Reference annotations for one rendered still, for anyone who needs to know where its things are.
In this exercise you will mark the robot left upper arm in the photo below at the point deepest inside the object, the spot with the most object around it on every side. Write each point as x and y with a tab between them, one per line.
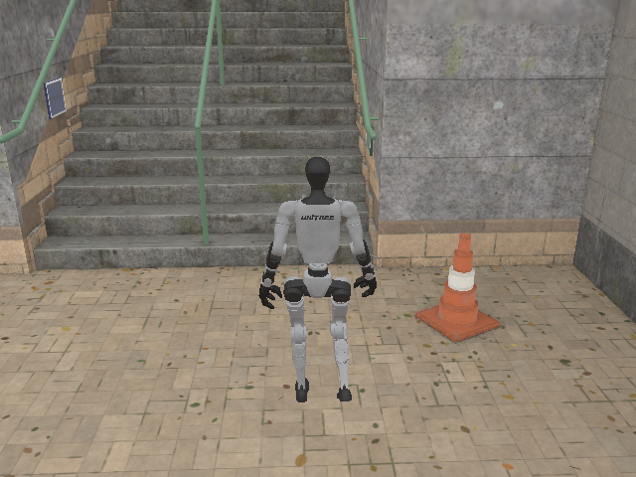
286	210

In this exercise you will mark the robot right upper arm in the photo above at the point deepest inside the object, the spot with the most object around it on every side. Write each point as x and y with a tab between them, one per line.
349	210

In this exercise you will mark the right robot foot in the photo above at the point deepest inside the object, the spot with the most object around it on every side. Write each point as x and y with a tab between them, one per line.
344	394

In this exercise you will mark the robot head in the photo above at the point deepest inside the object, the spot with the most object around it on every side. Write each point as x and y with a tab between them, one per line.
317	172

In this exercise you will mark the left robot hand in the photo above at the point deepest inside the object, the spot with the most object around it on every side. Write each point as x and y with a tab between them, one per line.
264	292

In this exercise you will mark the right robot hand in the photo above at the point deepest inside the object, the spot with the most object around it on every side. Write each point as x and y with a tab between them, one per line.
363	282

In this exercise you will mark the right robot forearm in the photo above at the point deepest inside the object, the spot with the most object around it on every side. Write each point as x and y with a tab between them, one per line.
365	263

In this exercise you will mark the left robot forearm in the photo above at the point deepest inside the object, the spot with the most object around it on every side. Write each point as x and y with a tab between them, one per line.
272	262

